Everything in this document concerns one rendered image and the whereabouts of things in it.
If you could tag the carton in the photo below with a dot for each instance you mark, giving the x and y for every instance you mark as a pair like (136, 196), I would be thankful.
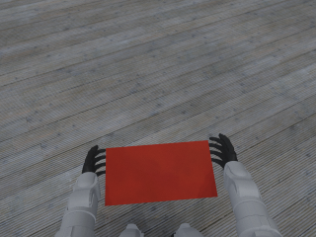
(159, 172)

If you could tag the right robot forearm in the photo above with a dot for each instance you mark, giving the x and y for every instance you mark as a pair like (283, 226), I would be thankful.
(252, 217)

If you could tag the left robot forearm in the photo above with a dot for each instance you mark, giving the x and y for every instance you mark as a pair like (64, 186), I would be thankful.
(80, 213)

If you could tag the right robot thigh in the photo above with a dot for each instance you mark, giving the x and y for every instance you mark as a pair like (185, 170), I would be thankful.
(188, 232)

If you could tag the robot left hand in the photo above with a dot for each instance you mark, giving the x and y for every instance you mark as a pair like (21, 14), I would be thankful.
(90, 161)

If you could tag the right robot shin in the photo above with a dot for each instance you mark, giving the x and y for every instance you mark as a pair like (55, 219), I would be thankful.
(184, 225)

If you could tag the robot right hand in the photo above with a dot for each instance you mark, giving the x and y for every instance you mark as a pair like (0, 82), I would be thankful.
(227, 153)

